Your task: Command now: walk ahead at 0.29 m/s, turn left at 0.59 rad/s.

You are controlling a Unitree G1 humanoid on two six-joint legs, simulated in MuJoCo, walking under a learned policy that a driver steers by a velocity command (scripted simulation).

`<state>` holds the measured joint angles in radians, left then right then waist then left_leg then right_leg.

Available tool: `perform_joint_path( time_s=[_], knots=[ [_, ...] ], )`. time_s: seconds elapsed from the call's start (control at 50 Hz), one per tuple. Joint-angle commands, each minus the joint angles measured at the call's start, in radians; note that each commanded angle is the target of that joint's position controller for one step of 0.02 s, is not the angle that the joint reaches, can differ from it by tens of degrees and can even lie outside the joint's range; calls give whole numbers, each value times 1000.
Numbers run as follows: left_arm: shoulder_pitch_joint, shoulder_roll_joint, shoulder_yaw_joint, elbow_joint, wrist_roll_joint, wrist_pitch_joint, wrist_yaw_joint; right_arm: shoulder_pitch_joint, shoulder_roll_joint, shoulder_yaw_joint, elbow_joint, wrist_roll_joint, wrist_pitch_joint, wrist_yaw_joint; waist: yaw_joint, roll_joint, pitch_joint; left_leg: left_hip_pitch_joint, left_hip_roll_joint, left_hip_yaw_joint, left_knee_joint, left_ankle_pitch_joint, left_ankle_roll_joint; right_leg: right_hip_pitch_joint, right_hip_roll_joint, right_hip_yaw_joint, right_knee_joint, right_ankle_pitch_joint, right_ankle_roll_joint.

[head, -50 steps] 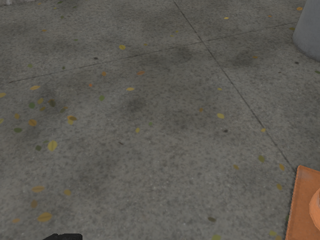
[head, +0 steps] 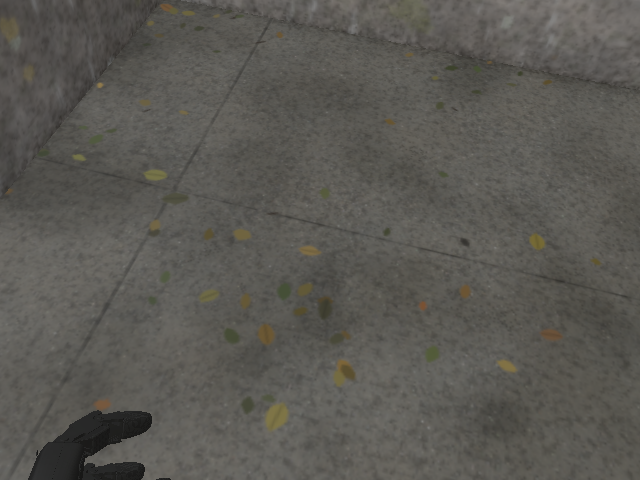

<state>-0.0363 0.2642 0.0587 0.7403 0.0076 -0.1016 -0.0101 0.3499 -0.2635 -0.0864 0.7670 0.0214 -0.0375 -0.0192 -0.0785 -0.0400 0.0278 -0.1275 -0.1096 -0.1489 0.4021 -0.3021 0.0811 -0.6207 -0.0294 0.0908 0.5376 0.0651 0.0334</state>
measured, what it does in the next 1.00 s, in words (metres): walks ahead: right foot, then left foot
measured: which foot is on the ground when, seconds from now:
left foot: down 0.00-0.08, up 0.10-0.46, down 0.48-0.84, up 0.86-1.00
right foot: up 0.00-0.06, down 0.08-0.48, up 0.50-0.82, down 0.84-1.00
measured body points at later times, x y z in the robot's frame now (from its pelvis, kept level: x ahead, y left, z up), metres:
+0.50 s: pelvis +0.11 -0.01 -0.01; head +0.13 +0.01 +0.44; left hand +0.17 +0.28 -0.14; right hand +0.33 -0.23 -0.10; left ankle +0.11 +0.12 -0.75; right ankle +0.20 -0.13 -0.74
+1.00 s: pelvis +0.12 -0.04 +0.00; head +0.16 -0.07 +0.45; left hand +0.25 +0.24 -0.09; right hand +0.28 -0.33 -0.11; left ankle +0.10 +0.11 -0.65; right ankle +0.12 -0.12 -0.74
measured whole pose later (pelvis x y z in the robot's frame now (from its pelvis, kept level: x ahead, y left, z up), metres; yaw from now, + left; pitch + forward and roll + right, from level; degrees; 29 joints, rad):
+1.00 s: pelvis +0.12 -0.04 +0.00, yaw -2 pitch +3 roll +2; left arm 0.20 0.30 0.06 0.71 0.00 0.01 0.00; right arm 0.11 -0.31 -0.10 0.70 -0.01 0.03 -0.06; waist 0.02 0.03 0.04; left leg -0.56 0.00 -0.03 1.15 -0.44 -0.07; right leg -0.30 0.04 0.02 0.51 -0.25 -0.07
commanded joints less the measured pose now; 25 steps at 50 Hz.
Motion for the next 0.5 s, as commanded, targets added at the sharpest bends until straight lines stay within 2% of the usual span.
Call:
perform_joint_path(
  time_s=[0.02, 0.04, 0.06, 0.08, 0.1, 0.12, 0.14, 0.16, 0.18, 0.2, 0.22, 0.26, 0.3, 0.34, 0.38, 0.42, 0.44, 0.46, 0.48, 0.5],
  knots=[
    [-47, 109, 30, -86, -2, -19, -8, 8, -150, -40, -60, 1, 12, -19, 35, 161, -66, -10, 207, -205, 56, 475, 80, 145, 70, -27, -62, -36, -21],
    [-11, 121, 36, -80, 0, -24, -8, -16, -148, -40, -76, 0, 16, -24, 55, 175, -80, 9, 201, -231, 107, 494, 69, 183, 70, -26, -87, -56, -36],
    [57, 133, 42, -67, 8, -31, -5, -58, -140, -37, -97, 3, 17, -25, 100, 173, -109, -1, 161, -218, 197, 518, 38, 283, 57, -42, -156, 28, -58],
    [160, 181, 53, -59, 29, -35, 0, -79, -95, -22, -132, -8, 13, -22, 139, 117, -227, -101, 103, -178, 397, 407, -6, 524, -72, 43, -107, 283, -117],
    [236, 219, 54, -58, 47, -24, 8, 85, -24, -4, -130, -24, 12, -20, 84, -127, -375, -360, -25, -75, 709, -311, -74, 863, -355, 304, -19, 734, -267],
    [273, 210, 58, -42, 11, -3, 1, 213, -113, -7, -126, -1, 10, -10, 63, -273, -511, -492, 6, -59, 921, -458, -101, 963, -494, 563, -45, 515, -386],
    [211, 140, 42, -80, 3, 14, 6, 142, -189, -30, -112, 11, 25, -12, 89, -140, -414, -554, 63, -55, 1006, -356, -135, 866, -424, 480, -96, 289, -354],
    [163, 94, 25, -92, 6, 33, 16, 29, -210, -37, -134, 9, 45, -16, 104, -70, -296, -585, 90, 3, 1001, -276, -153, 745, -358, 333, -123, 167, -303],
    [122, 79, 15, -94, 11, 48, 20, -16, -202, -41, -140, 5, 65, -22, 92, -36, -215, -567, 118, 24, 974, -231, -164, 613, -303, 247, -156, 99, -282],
    [91, 86, 15, -89, 16, 57, 24, -25, -183, -41, -152, 4, 81, -24, 66, -50, -155, -520, 143, 36, 925, -205, -162, 492, -266, 185, -191, 40, -267],
    [79, 105, 21, -81, 22, 61, 25, -13, -145, -32, -157, 6, 91, -24, 50, -76, -116, -457, 147, 69, 863, -183, -157, 392, -226, 112, -232, 8, -253],
    [75, 126, 31, -70, 24, 59, 27, -13, -97, -20, -167, 3, 91, -26, 49, -100, -113, -413, 148, 110, 753, -159, -154, 363, -217, 39, -264, 53, -268],
    [77, 146, 40, -62, 15, 60, 32, -48, -93, -13, -184, -6, 88, -23, 59, -90, -152, -390, 172, 114, 654, -110, -149, 398, -255, 13, -268, 101, -290],
    [79, 152, 38, -52, 8, 69, 32, -76, -81, -2, -190, -15, 83, -16, 66, -81, -180, -294, 168, 115, 534, -72, -133, 375, -253, -5, -269, 85, -295],
    [88, 150, 33, -36, -4, 78, 22, -81, -78, 4, -182, -20, 82, -8, 69, -92, -178, -219, 150, 127, 421, -52, -116, 359, -240, -13, -272, -9, -289],
    [86, 125, 18, -19, -18, 81, 6, -62, -66, 9, -161, -29, 81, 0, 51, -83, -161, -104, 132, 145, 228, 26, -93, 325, -210, -16, -249, -167, -256],
    [81, 99, 4, -8, -23, 81, -3, -34, -54, 11, -140, -35, 79, 5, 29, -77, -149, 1, 114, 163, 86, 108, -77, 277, -186, -26, -222, -237, -221],
    [127, 64, -11, 14, -24, 77, -13, -40, -78, 8, -143, -43, 78, 4, 32, -59, -137, 96, 133, 131, -4, 153, -55, 220, -148, -35, -193, -317, -149],
    [165, 27, -27, 12, 2, 71, -26, -40, -166, -5, -161, -55, 78, -7, 68, 88, -150, 159, 320, -76, -47, 278, -5, 157, -69, -96, -47, -438, -59],
    [223, 15, -28, 11, 3, 67, -26, -141, -194, -3, -177, -67, 82, -11, 138, 266, -128, -35, 439, -140, -79, 173, 97, 197, -16, -140, -16, -519, -11]
  ],
)
Keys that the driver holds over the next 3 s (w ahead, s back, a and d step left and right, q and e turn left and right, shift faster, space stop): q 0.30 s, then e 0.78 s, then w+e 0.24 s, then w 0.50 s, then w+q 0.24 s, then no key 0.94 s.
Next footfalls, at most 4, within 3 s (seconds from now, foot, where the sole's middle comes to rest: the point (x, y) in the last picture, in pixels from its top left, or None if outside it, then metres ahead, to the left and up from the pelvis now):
0.08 right None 0.24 -0.12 -0.78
0.48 left None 0.15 0.13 -0.78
0.84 right None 0.16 -0.12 -0.78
1.36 left None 0.23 0.09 -0.78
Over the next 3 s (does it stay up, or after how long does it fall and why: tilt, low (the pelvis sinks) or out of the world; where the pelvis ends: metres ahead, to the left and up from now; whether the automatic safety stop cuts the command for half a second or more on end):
stays up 0.68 -0.24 -0.01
